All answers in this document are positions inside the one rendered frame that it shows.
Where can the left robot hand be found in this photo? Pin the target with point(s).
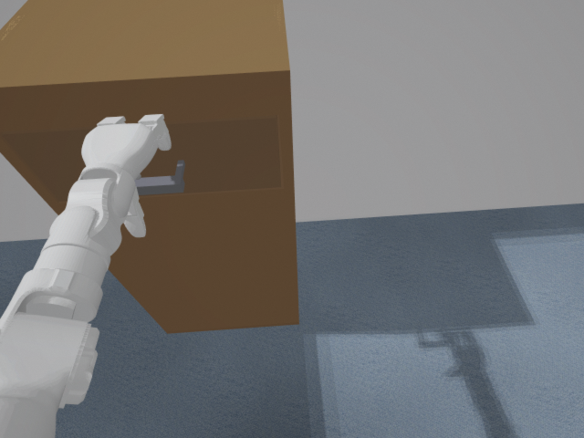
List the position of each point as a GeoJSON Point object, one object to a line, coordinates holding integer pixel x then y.
{"type": "Point", "coordinates": [130, 146]}

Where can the drawer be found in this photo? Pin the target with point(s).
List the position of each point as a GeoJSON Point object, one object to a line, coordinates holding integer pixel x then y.
{"type": "Point", "coordinates": [219, 154]}

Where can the robot left upper arm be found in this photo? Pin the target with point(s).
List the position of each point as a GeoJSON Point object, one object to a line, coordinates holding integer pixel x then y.
{"type": "Point", "coordinates": [45, 363]}

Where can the handle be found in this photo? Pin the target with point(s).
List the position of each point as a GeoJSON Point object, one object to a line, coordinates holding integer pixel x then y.
{"type": "Point", "coordinates": [162, 184]}

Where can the cabinet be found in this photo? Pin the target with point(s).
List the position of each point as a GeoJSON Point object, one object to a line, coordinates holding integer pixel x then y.
{"type": "Point", "coordinates": [208, 261]}

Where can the robot left forearm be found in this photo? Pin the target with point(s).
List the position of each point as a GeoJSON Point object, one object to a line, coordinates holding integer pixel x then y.
{"type": "Point", "coordinates": [67, 277]}

